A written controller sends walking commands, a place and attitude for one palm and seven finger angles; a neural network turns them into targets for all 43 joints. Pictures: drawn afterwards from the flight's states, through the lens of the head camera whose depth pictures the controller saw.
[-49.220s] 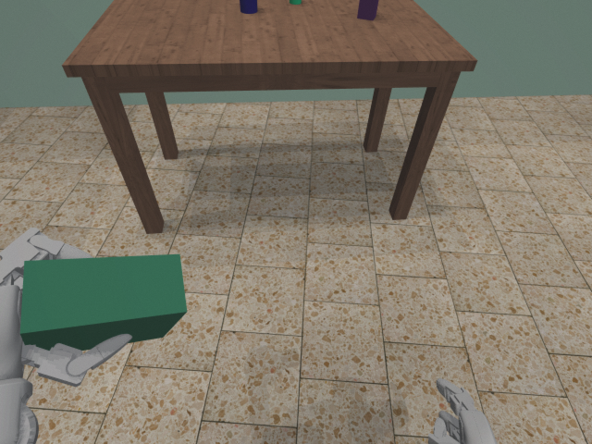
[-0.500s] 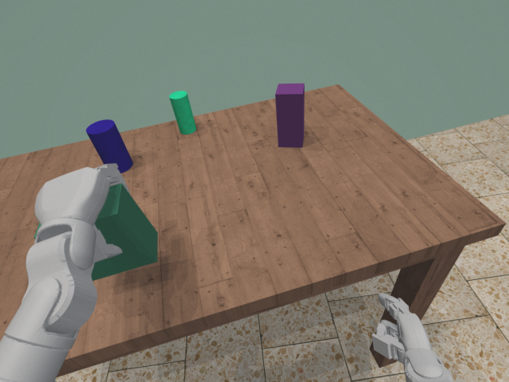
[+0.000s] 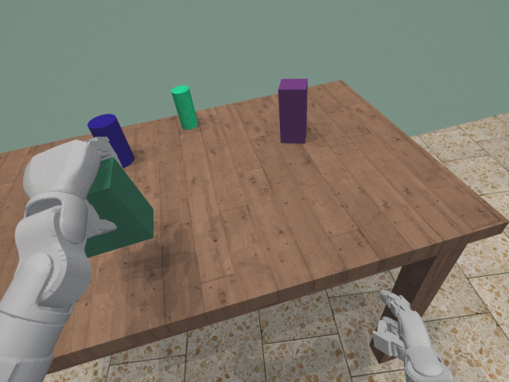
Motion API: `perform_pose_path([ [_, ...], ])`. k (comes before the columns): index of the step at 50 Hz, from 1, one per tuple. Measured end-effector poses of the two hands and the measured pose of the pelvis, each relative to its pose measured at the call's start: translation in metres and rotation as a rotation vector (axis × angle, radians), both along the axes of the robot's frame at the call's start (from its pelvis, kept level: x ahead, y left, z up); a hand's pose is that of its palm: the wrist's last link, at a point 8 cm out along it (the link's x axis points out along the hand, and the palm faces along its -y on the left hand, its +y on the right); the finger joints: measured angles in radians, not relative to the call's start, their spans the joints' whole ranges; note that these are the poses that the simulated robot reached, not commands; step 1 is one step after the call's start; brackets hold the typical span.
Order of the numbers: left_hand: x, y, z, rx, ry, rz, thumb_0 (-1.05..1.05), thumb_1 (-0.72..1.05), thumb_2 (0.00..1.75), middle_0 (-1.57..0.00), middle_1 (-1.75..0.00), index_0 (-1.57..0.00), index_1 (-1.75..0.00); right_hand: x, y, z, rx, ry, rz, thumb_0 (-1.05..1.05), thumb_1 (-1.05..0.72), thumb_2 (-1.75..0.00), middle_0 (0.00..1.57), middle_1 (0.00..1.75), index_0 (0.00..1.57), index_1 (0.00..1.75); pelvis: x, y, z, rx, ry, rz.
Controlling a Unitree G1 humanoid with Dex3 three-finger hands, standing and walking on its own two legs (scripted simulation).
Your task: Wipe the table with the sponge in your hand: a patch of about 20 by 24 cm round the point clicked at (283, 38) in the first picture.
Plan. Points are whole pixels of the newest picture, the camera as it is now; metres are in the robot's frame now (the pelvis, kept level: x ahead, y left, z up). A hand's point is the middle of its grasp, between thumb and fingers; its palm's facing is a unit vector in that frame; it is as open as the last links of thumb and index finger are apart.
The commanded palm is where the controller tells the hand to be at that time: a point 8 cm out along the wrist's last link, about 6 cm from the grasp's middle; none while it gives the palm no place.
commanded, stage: lift the sponge slowly off the table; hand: left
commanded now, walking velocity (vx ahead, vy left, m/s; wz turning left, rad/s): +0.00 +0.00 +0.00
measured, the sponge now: (106, 219) +0.29 +0.29 +0.14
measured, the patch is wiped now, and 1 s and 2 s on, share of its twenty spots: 1.00 1.00 1.00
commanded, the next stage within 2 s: bring the sponge back beside the body in 0.12 s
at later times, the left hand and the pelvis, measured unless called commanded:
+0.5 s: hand (86, 208) +0.27 +0.28 +0.19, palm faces +0.22 -0.15 -0.97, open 10.3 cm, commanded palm +0.22 +0.28 +0.27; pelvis +0.00 +0.00 +0.00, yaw +0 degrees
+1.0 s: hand (75, 231) +0.23 +0.28 +0.18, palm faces +0.21 -0.13 -0.97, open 10.3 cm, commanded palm +0.18 +0.28 +0.25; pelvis +0.00 +0.00 +0.00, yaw -1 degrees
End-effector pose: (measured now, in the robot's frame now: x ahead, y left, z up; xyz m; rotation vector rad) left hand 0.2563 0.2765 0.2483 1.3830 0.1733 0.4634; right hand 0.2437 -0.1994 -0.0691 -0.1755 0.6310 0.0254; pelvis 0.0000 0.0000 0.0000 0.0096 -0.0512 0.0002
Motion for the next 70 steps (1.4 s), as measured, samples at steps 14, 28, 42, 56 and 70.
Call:
perform_pose_path([
  [14, 0.003, 0.000, 0.005, -0.021, -0.020, -0.012, 0.00, -0.53, 1.06, -0.70, -1.33, -0.74, -1.30, 0.000, 0.000, 0.001, 0.009, 0.007, -0.008, 0.02, -0.91, -0.90, 0.20, 0.30, 0.19, 0.29, 0.004, 0.004, 0.000, 0.000, 0.011, -0.007],
  [28, -0.026, 0.008, -0.009, -0.020, -0.010, 0.004, 0.00, -0.53, 1.06, -0.70, -1.33, -0.74, -1.30, 0.000, 0.002, 0.002, -0.012, 0.010, -0.001, 0.02, -0.91, -0.90, 0.20, 0.30, 0.18, 0.29, 0.001, 0.005, -0.001, -0.003, -0.006, -0.004],
  [42, -0.044, 0.000, -0.017, -0.025, 0.002, -0.029, 0.00, -0.53, 1.06, -0.70, -1.33, -0.74, -1.30, -0.002, 0.005, 0.001, 0.003, -0.007, -0.002, 0.02, -0.91, -0.89, 0.20, 0.30, 0.16, 0.27, -0.001, 0.005, -0.001, -0.002, -0.014, -0.008],
  [56, -0.070, 0.004, -0.025, -0.026, 0.014, -0.002, 0.00, -0.53, 1.06, -0.70, -1.33, -0.74, -1.30, -0.003, 0.003, 0.002, 0.002, -0.016, 0.012, 0.02, -0.91, -0.90, 0.20, 0.30, 0.18, 0.28, -0.001, 0.002, -0.002, -0.005, -0.021, -0.010],
  [70, -0.089, 0.003, -0.032, -0.010, 0.023, -0.024, 0.00, -0.53, 1.06, -0.70, -1.33, -0.74, -1.30, -0.005, 0.006, 0.005, 0.000, -0.039, 0.015, 0.02, -0.91, -0.90, 0.20, 0.30, 0.18, 0.28, -0.004, 0.004, -0.002, -0.008, -0.036, -0.011],
])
